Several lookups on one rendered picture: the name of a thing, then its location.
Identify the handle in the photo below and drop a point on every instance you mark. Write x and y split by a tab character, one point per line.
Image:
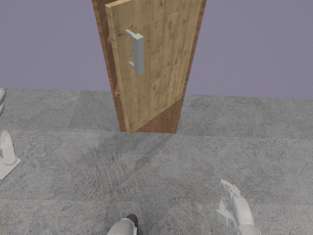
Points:
138	52

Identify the robot right hand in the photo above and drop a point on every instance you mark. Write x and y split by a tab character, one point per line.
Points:
238	211

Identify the robot left hand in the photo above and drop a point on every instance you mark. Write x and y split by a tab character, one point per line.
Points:
9	161

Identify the robot right forearm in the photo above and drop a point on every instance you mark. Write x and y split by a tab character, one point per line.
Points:
247	229

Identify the left robot shin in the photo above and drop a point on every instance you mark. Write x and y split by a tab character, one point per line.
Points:
127	219

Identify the left robot foot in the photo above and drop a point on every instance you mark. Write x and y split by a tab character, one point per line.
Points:
134	219

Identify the cupboard door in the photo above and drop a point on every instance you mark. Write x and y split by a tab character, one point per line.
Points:
169	28

